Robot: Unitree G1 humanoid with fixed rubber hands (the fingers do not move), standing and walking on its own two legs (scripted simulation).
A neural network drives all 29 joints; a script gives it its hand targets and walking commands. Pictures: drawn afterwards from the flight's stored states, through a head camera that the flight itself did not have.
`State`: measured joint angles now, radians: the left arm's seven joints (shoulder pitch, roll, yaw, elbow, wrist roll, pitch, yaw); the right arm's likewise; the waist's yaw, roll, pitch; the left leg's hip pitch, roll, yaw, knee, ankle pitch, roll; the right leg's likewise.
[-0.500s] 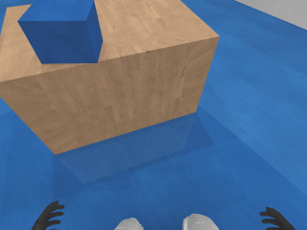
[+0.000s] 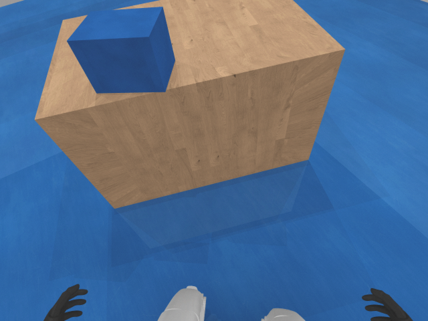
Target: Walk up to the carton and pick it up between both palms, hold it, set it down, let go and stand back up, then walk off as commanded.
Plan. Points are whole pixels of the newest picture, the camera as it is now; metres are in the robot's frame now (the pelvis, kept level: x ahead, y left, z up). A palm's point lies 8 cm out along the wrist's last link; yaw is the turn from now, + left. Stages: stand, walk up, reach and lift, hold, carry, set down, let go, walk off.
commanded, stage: walk up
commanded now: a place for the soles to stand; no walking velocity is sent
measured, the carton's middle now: (128, 51) +0.92 +0.29 +0.01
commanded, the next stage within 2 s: none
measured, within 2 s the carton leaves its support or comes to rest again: neither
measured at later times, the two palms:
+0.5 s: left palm out of the picture +0.11 +0.33 -0.08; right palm (389, 304) +0.14 -0.29 -0.10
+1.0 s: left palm out of the picture +0.08 +0.34 -0.09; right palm (377, 289) +0.17 -0.28 -0.09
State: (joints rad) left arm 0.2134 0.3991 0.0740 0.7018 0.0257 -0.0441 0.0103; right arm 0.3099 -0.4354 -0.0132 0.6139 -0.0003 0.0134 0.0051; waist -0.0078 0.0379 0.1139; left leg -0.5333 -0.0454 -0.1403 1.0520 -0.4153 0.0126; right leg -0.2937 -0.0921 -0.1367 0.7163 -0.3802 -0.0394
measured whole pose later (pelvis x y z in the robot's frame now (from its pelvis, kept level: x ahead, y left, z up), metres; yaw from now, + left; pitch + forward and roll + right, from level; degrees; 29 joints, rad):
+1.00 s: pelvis +0.02 +0.01 -0.01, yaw +10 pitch -2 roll +1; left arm 0.22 0.40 0.07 0.70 0.02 0.00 -0.01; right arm 0.31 -0.43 -0.01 0.63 0.00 -0.03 -0.01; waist -0.01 -0.02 0.12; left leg -0.39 -0.06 -0.13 0.74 -0.32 -0.01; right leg -0.34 -0.07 -0.06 0.80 -0.46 -0.03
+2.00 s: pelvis +0.02 +0.03 -0.01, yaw +13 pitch -2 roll +0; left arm 0.22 0.40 0.07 0.70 0.02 -0.02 -0.01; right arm 0.31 -0.43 -0.01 0.64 0.00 -0.03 -0.01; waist -0.01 0.01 0.09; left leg -0.38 -0.05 -0.14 0.74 -0.32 -0.02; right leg -0.30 -0.06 -0.08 0.75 -0.41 -0.01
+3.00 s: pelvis +0.02 +0.02 -0.01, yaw +14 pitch -2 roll +0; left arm 0.22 0.40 0.07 0.70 0.02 -0.02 -0.01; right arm 0.31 -0.43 -0.01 0.64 0.00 -0.03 -0.01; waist -0.01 0.02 0.09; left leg -0.38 -0.05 -0.15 0.73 -0.31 -0.01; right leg -0.29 -0.05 -0.08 0.73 -0.38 -0.01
